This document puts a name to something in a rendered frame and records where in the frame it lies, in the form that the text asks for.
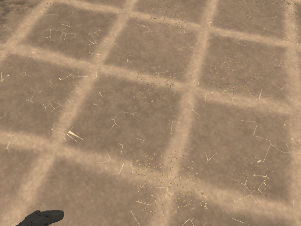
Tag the robot left hand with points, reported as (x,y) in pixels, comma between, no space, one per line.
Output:
(44,218)

